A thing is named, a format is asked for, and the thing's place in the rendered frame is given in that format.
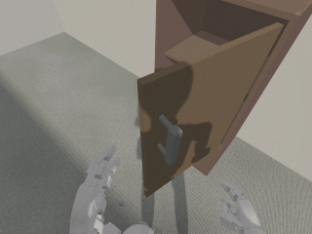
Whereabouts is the cupboard door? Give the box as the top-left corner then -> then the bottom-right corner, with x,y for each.
136,22 -> 284,198

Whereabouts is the right robot hand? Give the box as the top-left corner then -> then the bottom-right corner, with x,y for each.
219,180 -> 261,234

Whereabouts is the robot left thigh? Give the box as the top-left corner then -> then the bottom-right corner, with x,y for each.
123,224 -> 154,234

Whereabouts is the left robot hand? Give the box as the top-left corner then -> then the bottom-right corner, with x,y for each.
69,142 -> 121,234

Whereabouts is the handle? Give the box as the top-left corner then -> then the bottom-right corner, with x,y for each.
157,114 -> 183,166

